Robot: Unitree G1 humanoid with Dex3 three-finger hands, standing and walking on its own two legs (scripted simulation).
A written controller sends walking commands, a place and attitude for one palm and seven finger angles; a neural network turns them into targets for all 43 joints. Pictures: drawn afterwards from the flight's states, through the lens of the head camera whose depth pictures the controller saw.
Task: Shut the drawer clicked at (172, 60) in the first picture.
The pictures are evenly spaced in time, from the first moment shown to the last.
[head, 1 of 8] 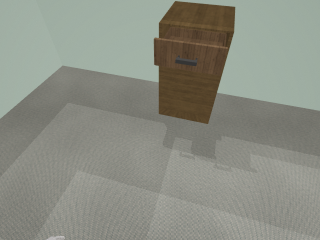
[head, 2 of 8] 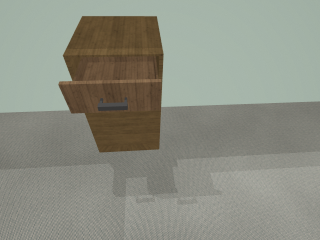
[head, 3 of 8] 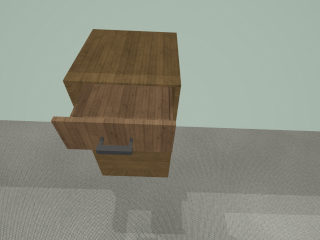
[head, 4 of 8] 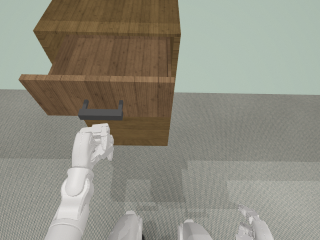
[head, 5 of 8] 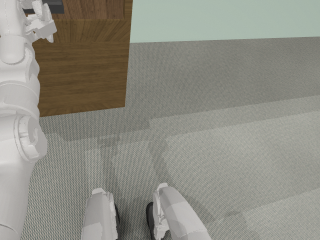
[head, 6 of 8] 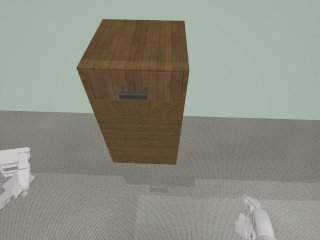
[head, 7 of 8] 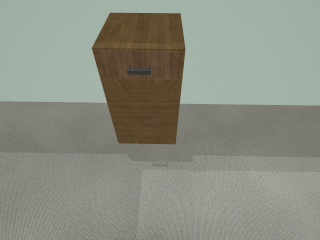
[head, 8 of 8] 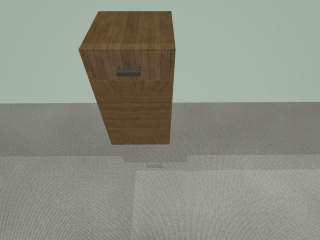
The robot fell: no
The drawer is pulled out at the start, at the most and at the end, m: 0.19 0.19 0.00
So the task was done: yes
